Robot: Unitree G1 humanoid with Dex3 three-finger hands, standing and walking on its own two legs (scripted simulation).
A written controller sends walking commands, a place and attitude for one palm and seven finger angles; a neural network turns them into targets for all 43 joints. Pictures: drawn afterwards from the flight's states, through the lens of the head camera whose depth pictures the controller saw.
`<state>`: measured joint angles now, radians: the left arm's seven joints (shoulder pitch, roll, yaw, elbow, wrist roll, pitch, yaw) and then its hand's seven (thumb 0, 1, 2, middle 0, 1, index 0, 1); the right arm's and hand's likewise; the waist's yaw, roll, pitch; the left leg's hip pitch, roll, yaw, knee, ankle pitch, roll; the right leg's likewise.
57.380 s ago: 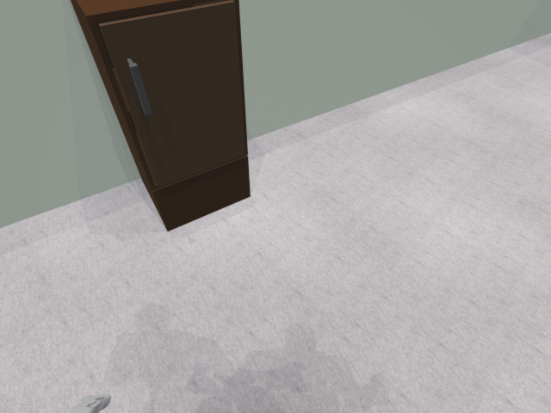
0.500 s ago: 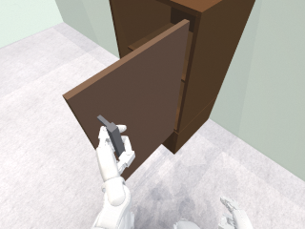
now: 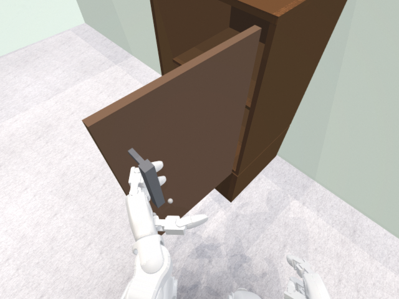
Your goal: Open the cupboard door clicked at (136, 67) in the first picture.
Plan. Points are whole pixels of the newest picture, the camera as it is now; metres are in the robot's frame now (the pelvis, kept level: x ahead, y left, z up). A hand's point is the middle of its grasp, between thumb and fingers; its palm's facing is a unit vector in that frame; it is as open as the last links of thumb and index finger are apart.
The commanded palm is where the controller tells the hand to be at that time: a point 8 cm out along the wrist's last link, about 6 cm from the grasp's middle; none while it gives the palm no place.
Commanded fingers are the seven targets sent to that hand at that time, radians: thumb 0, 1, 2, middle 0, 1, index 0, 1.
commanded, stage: open thumb and fingers to let go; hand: left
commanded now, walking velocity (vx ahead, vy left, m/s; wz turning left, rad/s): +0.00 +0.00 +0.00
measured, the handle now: (147, 179) +0.34 +0.12 +0.04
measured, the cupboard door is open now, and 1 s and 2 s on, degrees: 88 94 93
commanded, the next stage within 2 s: slide the hand sideways off the handle in 0.24 s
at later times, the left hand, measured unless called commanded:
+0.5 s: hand (169, 219) +0.27 +0.07 +0.03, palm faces -0.05 -1.00 -0.09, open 15.8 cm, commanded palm +0.25 +0.10 +0.03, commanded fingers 0.00 -0.50 0.30 -0.15 -0.30 -0.15 -0.30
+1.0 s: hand (160, 237) +0.23 +0.08 +0.04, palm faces -0.06 -1.00 +0.02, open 16.1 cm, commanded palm +0.20 +0.14 +0.03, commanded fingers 0.00 -0.50 0.30 -0.15 -0.30 -0.15 -0.30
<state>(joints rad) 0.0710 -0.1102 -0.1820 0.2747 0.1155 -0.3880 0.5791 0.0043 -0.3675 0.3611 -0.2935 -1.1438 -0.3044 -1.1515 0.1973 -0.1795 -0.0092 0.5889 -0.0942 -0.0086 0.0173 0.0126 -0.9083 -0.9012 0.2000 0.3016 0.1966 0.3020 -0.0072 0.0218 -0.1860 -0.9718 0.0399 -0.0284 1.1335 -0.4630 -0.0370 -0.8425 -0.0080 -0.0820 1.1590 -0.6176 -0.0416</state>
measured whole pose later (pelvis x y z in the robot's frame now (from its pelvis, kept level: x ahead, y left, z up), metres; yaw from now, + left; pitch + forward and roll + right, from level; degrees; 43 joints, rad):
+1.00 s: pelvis -0.02 +0.02 -0.01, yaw -1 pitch +15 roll -1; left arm 0.26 0.06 -0.22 0.04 -0.03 -0.40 0.11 -0.01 -0.50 0.30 -0.19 -0.31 -0.20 -0.33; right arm 0.22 -0.19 0.02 0.45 -0.02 0.03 0.01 0.01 -0.91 -0.90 0.20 0.30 0.20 0.30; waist -0.01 0.03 -0.15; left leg -1.00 0.04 0.00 1.19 -0.46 -0.01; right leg -0.87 -0.01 -0.06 1.21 -0.60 -0.02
